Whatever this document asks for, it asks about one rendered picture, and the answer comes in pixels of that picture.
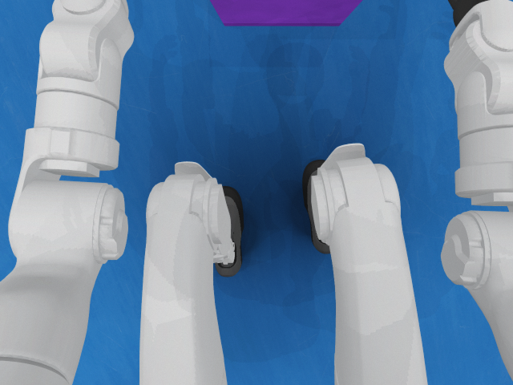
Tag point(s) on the left robot shin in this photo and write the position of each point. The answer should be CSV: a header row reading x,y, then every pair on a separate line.
x,y
224,252

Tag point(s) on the robot right hand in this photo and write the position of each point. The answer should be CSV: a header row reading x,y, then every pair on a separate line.
x,y
461,7

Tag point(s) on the robot left forearm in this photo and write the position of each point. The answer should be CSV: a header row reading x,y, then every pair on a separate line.
x,y
78,90

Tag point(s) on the carton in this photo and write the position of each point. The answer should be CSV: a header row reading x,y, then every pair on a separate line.
x,y
284,12

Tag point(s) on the left robot upper arm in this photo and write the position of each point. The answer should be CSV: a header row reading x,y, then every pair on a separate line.
x,y
63,231

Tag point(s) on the robot right forearm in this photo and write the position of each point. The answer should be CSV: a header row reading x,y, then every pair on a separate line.
x,y
480,66

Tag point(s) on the left robot foot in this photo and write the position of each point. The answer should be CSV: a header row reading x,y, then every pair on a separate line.
x,y
235,209

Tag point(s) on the right robot upper arm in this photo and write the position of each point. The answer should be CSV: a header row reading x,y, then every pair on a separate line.
x,y
478,254

